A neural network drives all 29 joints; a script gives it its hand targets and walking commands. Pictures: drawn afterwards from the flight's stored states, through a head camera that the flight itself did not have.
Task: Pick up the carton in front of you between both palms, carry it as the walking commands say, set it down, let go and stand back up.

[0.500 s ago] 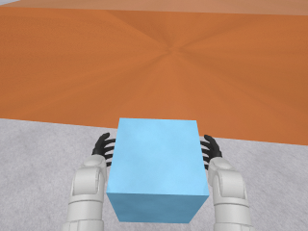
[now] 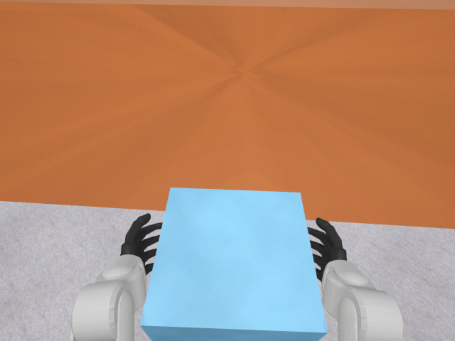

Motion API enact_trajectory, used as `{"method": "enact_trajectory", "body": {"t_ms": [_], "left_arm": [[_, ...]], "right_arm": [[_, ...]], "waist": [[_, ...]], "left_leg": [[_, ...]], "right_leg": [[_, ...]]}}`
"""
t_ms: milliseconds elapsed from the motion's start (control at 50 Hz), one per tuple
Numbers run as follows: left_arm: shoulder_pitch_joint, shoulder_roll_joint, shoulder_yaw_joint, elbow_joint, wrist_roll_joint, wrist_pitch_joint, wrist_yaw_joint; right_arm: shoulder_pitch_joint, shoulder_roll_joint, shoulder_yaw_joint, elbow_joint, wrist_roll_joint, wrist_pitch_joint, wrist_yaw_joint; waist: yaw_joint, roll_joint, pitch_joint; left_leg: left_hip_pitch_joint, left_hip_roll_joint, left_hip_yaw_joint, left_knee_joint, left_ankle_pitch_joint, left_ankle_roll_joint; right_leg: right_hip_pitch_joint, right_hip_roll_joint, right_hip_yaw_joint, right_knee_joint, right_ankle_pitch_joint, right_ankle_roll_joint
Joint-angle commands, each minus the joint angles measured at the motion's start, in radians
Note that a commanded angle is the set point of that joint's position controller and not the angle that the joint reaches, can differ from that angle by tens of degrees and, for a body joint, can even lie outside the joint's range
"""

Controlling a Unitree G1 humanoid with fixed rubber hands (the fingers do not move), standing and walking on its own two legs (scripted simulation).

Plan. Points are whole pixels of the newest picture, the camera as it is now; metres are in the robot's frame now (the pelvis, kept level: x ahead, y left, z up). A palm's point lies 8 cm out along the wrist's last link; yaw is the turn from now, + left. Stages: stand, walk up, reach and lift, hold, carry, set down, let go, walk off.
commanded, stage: carry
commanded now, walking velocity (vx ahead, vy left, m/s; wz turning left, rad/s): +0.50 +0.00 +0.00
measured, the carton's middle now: (231, 282) +0.24 -0.01 +0.02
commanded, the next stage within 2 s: none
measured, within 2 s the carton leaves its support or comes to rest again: neither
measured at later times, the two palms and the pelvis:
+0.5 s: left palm (165, 139) +0.54 +0.14 +0.10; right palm (293, 135) +0.56 -0.16 +0.10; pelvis +0.32 -0.02 +0.00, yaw +2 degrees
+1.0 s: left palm (182, 73) +0.91 +0.13 +0.10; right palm (272, 72) +0.91 -0.17 +0.10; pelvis +0.66 -0.02 -0.01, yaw +1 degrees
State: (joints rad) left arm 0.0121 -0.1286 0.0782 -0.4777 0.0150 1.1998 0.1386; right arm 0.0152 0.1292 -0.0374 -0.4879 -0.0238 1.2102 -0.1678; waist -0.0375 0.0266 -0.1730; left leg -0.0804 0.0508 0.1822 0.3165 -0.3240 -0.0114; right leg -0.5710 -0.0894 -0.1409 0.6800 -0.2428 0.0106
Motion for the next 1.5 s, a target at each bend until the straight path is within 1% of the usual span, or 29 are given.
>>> {"method": "enact_trajectory", "body": {"t_ms": [0,60,80,100,120,180,260,460,500,540,560,580,600,660,700,800,920,960,1000,1020,1040,1060,1120,1180,1280,1400,1440,1460,1480], "left_arm": [[-0.354,-0.702,-0.559,-0.091,-0.208,-0.017,-0.045],[-0.314,-0.646,-0.542,-0.096,-0.197,-0.011,-0.029],[-0.29,-0.624,-0.531,-0.091,-0.192,-0.008,-0.025],[-0.304,-0.614,-0.538,-0.086,-0.193,-0.008,-0.025],[-0.301,-0.642,-0.552,-0.101,-0.207,-0.008,-0.033],[-0.404,-0.779,-0.637,-0.167,-0.25,-0.028,-0.08],[-0.472,-0.798,-0.699,-0.181,-0.295,-0.049,-0.13],[-0.362,-0.677,-0.629,-0.109,-0.247,-0.006,-0.111],[-0.369,-0.676,-0.626,-0.117,-0.242,0.002,-0.104],[-0.372,-0.674,-0.633,-0.131,-0.239,0.006,-0.099],[-0.382,-0.667,-0.635,-0.143,-0.239,0.009,-0.096],[-0.392,-0.673,-0.644,-0.168,-0.241,0.011,-0.097],[-0.413,-0.695,-0.662,-0.17,-0.255,0.006,-0.102],[-0.43,-0.837,-0.681,-0.14,-0.257,-0.031,-0.131],[-0.408,-0.868,-0.687,-0.125,-0.24,-0.055,-0.138],[-0.352,-0.83,-0.683,-0.118,-0.201,-0.077,-0.123],[-0.481,-0.687,-0.672,-0.197,-0.246,-0.046,-0.089],[-0.545,-0.607,-0.64,-0.192,-0.265,-0.03,-0.068],[-0.57,-0.51,-0.579,-0.146,-0.261,-0.017,-0.036],[-0.581,-0.46,-0.545,-0.12,-0.254,-0.011,-0.018],[-0.632,-0.396,-0.512,-0.095,-0.247,-0.008,0.0],[-0.653,-0.422,-0.51,-0.073,-0.265,0.0,0.011],[-0.842,-0.505,-0.516,-0.066,-0.307,-0.009,0.011],[-0.987,-0.563,-0.518,-0.017,-0.326,-0.033,-0.008],[-1.098,-0.546,-0.458,0.122,-0.291,-0.044,-0.001],[-1.2,-0.556,-0.378,0.263,-0.239,-0.042,0.023],[-1.234,-0.577,-0.371,0.28,-0.235,-0.038,0.026],[-1.244,-0.586,-0.369,0.286,-0.235,-0.034,0.028],[-1.246,-0.597,-0.367,0.289,-0.231,-0.031,0.029]], "right_arm": [[-0.428,0.714,0.593,-0.126,0.28,-0.025,0.075],[-0.389,0.653,0.583,-0.129,0.272,-0.012,0.065],[-0.396,0.627,0.584,-0.146,0.271,-0.005,0.064],[-0.398,0.619,0.589,-0.156,0.275,0.003,0.064],[-0.391,0.637,0.599,-0.15,0.28,0.005,0.071],[-0.408,0.77,0.615,-0.132,0.275,-0.016,0.113],[-0.406,0.808,0.615,-0.107,0.224,-0.056,0.133],[-0.362,0.707,0.597,-0.102,0.212,-0.016,0.105],[-0.371,0.703,0.596,-0.109,0.227,-0.01,0.107],[-0.352,0.701,0.587,-0.097,0.235,-0.008,0.109],[-0.343,0.693,0.58,-0.098,0.233,-0.009,0.11],[-0.363,0.7,0.581,-0.081,0.238,-0.015,0.113],[-0.351,0.74,0.592,-0.09,0.251,-0.021,0.122],[-0.433,0.862,0.648,-0.136,0.282,-0.054,0.152],[-0.448,0.883,0.671,-0.143,0.289,-0.073,0.166],[-0.389,0.815,0.672,-0.136,0.282,-0.082,0.181],[-0.451,0.667,0.614,-0.166,0.268,-0.061,0.132],[-0.519,0.596,0.585,-0.169,0.266,-0.046,0.098],[-0.582,0.509,0.549,-0.148,0.257,-0.026,0.059],[-0.629,0.456,0.529,-0.132,0.252,-0.016,0.038],[-0.661,0.443,0.517,-0.124,0.256,-0.003,0.021],[-0.715,0.43,0.5,-0.118,0.264,-0.001,0.005],[-0.828,0.511,0.437,-0.026,0.254,-0.008,-0.013],[-0.934,0.552,0.418,0.038,0.219,-0.028,-0.012],[-1.066,0.552,0.385,0.167,0.186,-0.041,-0.023],[-1.2,0.566,0.324,0.293,0.185,-0.039,-0.025],[-1.218,0.577,0.309,0.324,0.187,-0.035,-0.021],[-1.206,0.584,0.305,0.345,0.189,-0.034,-0.019],[-1.19,0.589,0.298,0.357,0.186,-0.035,-0.018]], "waist": [[0.02,0.124,-0.048],[0.048,0.045,-0.129],[0.074,-0.124,-0.168],[0.069,-0.341,-0.195],[0.062,-0.279,-0.175],[0.052,-0.057,-0.168],[0.052,-0.112,-0.132],[0.062,-0.175,0.025],[0.055,-0.184,0.012],[0.026,-0.119,-0.096],[0.002,0.01,-0.16],[0.001,0.293,-0.236],[0.01,0.269,-0.198],[0.015,-0.004,-0.192],[0.022,0.041,-0.184],[0.019,0.096,-0.093],[0.013,0.137,0.021],[0.02,0.14,0.011],[0.074,0.068,-0.093],[0.122,-0.046,-0.157],[0.105,-0.344,-0.248],[0.111,-0.353,-0.216],[0.089,-0.093,-0.217],[0.072,-0.128,-0.238],[0.088,-0.134,-0.197],[0.107,-0.157,-0.138],[0.07,-0.185,-0.152],[0.022,-0.18,-0.206],[-0.028,-0.107,-0.303]], "left_leg": [[-0.036,0.197,-0.096,-0.091,0.184,0.101],[-0.201,0.114,0.039,0.265,0.335,0.035],[-0.369,0.045,0.049,0.534,0.184,-0.017],[-0.615,-0.056,0.0,0.811,-0.158,-0.038],[-0.685,0.004,-0.133,0.947,-0.173,-0.002],[-0.656,0.107,-0.19,0.917,-0.01,0.037],[-0.564,0.083,-0.12,0.652,0.088,0.023],[-0.507,0.019,0.036,0.212,0.285,0.028],[-0.396,-0.009,0.081,0.182,0.235,0.045],[-0.038,-0.053,0.109,0.159,0.158,0.056],[0.162,0.126,-0.179,0.072,-0.033,0.099],[0.379,0.374,-0.635,-0.053,-0.113,0.236],[0.356,0.392,-0.708,-0.111,0.067,0.251],[0.185,0.329,-0.406,-0.058,0.28,0.185],[0.104,0.289,-0.288,-0.105,0.203,0.141],[0.106,0.226,-0.12,-0.149,0.269,0.135],[0.11,0.192,-0.024,-0.114,0.364,0.122],[0.106,0.191,0.003,-0.024,0.435,0.112],[0.012,0.114,0.073,0.286,0.563,0.069],[-0.145,0.082,0.06,0.54,0.401,0.041],[-0.441,-0.055,0.004,0.87,0.069,-0.003],[-0.591,-0.075,-0.118,1.015,-0.177,0.016],[-0.641,0.045,-0.202,1.057,-0.047,0.078],[-0.596,0.049,-0.171,0.954,0.052,0.07],[-0.731,0.049,-0.119,0.74,0.135,0.048],[-0.644,-0.012,-0.022,0.403,0.2,0.083],[-0.498,-0.061,0.017,0.314,0.18,0.11],[-0.327,-0.114,0.057,0.253,0.183,0.117],[-0.059,-0.103,0.029,0.209,0.209,0.12]], "right_leg": [[0.152,0.038,-0.089,-0.133,0.135,-0.008],[0.556,0.069,-0.122,-0.168,0.033,-0.03],[0.682,-0.14,0.232,-0.314,-0.188,-0.089],[0.814,-0.36,0.641,-0.459,-0.261,-0.217],[0.769,-0.384,0.678,-0.478,-0.159,-0.242],[0.601,-0.31,0.435,-0.471,0.002,-0.187],[0.507,-0.24,0.21,-0.529,-0.043,-0.141],[0.61,-0.168,0.007,-0.486,0.284,-0.111],[0.615,-0.16,-0.033,-0.385,0.419,-0.096],[0.482,-0.095,-0.116,-0.085,0.507,-0.047],[0.282,-0.047,-0.11,0.165,0.313,-0.008],[-0.02,0.075,-0.064,0.477,-0.047,0.03],[-0.15,0.074,0.068,0.609,-0.221,0.01],[-0.126,-0.049,0.147,0.579,-0.087,-0.041],[-0.057,-0.05,0.115,0.442,-0.025,-0.037],[-0.074,-0.025,0.018,0.107,0.095,-0.005],[-0.002,0.016,-0.065,-0.124,0.211,-0.028],[0.089,0.029,-0.082,-0.128,0.185,-0.053],[0.398,0.116,-0.148,-0.146,0.069,-0.064],[0.589,0.007,0.012,-0.183,-0.046,-0.07],[0.774,-0.28,0.568,-0.355,-0.262,-0.227],[0.788,-0.318,0.703,-0.463,-0.15,-0.249],[0.666,-0.253,0.403,-0.345,0.164,-0.205],[0.593,-0.213,0.267,-0.378,0.157,-0.178],[0.667,-0.183,0.169,-0.382,0.267,-0.214],[0.701,-0.128,0.078,-0.32,0.459,-0.194],[0.689,-0.125,0.033,-0.228,0.687,-0.158],[0.659,-0.099,-0.025,-0.075,0.803,-0.123],[0.536,-0.052,-0.045,0.138,0.686,-0.087]]}}
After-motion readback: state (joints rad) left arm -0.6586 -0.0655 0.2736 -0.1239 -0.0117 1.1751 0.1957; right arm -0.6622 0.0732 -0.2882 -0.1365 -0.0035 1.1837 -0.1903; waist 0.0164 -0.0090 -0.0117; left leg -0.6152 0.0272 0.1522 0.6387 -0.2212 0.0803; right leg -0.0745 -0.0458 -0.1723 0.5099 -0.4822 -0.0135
